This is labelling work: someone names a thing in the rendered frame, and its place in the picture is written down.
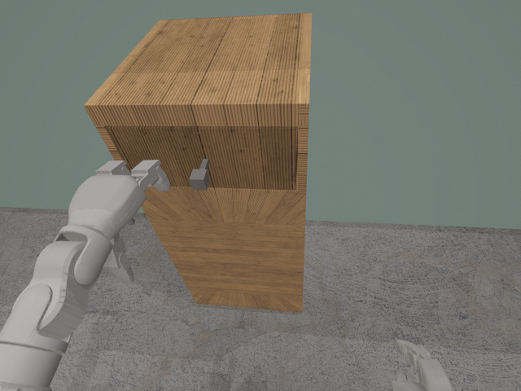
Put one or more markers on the handle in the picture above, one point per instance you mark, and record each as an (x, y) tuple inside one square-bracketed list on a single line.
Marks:
[(199, 178)]

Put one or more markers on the left robot hand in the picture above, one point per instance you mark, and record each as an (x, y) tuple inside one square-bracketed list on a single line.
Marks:
[(108, 201)]

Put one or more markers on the cabinet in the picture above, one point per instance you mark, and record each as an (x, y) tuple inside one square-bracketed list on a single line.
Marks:
[(231, 246)]

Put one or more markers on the drawer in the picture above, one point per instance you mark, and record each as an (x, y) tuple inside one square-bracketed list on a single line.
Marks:
[(246, 157)]

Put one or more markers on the robot left forearm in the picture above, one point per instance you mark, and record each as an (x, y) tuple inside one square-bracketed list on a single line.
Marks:
[(51, 308)]

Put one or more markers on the right robot hand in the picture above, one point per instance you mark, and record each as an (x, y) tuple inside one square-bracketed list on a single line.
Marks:
[(431, 374)]

